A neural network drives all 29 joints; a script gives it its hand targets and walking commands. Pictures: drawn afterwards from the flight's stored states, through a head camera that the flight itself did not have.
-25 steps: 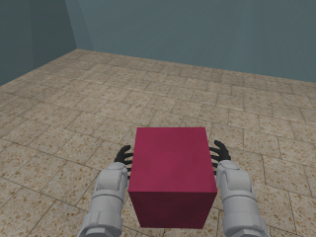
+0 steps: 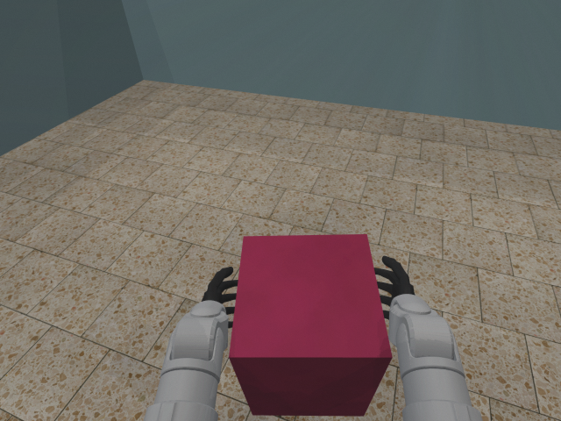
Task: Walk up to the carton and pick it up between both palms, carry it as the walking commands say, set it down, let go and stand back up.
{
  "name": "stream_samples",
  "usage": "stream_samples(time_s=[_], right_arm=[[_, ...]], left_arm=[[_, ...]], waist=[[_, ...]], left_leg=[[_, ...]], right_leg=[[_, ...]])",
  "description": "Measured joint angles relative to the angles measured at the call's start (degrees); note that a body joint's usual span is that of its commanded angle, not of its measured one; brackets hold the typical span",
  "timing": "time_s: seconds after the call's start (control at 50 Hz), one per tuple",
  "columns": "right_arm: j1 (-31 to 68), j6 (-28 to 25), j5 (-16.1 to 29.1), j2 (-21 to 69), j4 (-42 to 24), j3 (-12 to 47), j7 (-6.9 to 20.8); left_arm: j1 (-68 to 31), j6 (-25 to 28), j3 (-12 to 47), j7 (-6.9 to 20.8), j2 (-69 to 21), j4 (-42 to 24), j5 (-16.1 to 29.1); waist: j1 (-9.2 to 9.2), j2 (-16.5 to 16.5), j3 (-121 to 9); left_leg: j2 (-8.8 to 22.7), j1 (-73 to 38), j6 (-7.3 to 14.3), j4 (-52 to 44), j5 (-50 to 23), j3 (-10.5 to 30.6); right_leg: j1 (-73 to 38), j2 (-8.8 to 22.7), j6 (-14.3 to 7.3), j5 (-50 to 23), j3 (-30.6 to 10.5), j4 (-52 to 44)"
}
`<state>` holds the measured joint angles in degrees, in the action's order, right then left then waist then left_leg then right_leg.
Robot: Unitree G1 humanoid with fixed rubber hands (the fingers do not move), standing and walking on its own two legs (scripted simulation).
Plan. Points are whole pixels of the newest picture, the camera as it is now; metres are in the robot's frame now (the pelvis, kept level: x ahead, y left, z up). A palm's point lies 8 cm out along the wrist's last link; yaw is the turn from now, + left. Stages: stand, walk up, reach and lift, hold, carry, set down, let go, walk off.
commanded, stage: reach and lift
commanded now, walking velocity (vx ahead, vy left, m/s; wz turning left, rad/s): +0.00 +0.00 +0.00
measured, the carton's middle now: (306, 330) +0.29 +0.00 -0.02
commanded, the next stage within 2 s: hold in 0.26 s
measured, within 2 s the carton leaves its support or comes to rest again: neither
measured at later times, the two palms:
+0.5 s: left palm (206, 319) +0.27 +0.14 +0.04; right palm (401, 314) +0.28 -0.13 +0.05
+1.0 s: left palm (212, 319) +0.27 +0.14 +0.04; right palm (404, 314) +0.28 -0.14 +0.04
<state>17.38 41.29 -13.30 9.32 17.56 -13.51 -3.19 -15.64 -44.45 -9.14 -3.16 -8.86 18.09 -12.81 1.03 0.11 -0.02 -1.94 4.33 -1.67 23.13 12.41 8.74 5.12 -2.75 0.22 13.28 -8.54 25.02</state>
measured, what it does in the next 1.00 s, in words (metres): stands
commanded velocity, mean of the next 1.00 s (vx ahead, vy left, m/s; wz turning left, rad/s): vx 0.00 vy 0.00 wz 0.00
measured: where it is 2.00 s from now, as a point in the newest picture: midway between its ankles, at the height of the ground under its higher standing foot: outside the picture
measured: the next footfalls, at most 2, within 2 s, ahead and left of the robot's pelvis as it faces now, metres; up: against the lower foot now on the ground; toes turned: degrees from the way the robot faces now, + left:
none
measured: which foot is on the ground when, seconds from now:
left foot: down 0.00-1.00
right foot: down 0.00-1.00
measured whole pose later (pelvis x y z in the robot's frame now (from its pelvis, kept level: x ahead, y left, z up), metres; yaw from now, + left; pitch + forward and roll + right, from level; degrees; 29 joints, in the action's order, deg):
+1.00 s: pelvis -0.01 +0.00 +0.00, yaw +0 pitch -7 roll +0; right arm 15.4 42.0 -12.9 8.8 15.5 -12.3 -2.4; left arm -14.0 -46.2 -6.6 -3.7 -8.5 15.3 -12.9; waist 0.4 0.1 0.2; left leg -2.0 4.7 -1.6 23.3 11.8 8.7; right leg 5.2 -2.4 0.4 12.7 -7.9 24.8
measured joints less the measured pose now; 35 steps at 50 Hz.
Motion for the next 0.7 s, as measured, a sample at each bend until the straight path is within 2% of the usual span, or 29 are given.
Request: stream_samples(time_s=[0.2,0.32,0.52,0.7], right_arm=[[-0.87,0.32,1.30,-0.22,0.11,2.40,-1.23],[2.49,-0.11,-0.28,0.76,3.29,-0.94,-0.64],[3.78,-1.15,-1.53,1.18,3.95,-4.52,0.64],[0.63,-1.23,-0.51,0.17,1.47,-2.92,1.43]], left_arm=[[2.52,-0.35,0.57,0.32,0.58,-1.95,0.20],[0.12,0.26,-1.86,0.75,0.08,0.78,-0.61],[-3.33,0.60,-3.53,0.60,-0.89,3.26,-1.66],[-2.31,-0.74,-0.13,-0.81,-0.62,1.48,-1.01]], waist=[[-0.30,-0.69,-0.86],[-0.84,-0.40,-0.21],[-1.51,-0.29,0.15],[-0.95,-0.24,-0.09]], left_leg=[[0.25,0.36,-0.42,-0.06,-0.65,0.59],[-0.23,1.51,-0.05,2.31,-0.28,0.26],[-0.92,2.27,0.83,3.89,0.08,-0.70],[-0.87,1.64,1.00,2.80,0.14,-1.40]], right_leg=[[0.06,-0.20,-0.24,-0.75,0.66,-0.39],[0.97,-0.02,0.32,-0.60,0.44,1.37],[1.47,0.59,1.30,-0.52,-0.24,2.19],[1.34,0.71,1.33,-0.25,-0.80,1.84]])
